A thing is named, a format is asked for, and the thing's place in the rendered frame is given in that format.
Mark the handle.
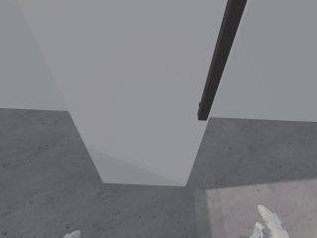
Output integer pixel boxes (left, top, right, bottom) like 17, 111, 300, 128
197, 0, 248, 121

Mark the fridge door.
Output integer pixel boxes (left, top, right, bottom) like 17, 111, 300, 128
14, 0, 249, 186

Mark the right robot hand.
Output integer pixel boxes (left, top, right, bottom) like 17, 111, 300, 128
250, 204, 290, 238

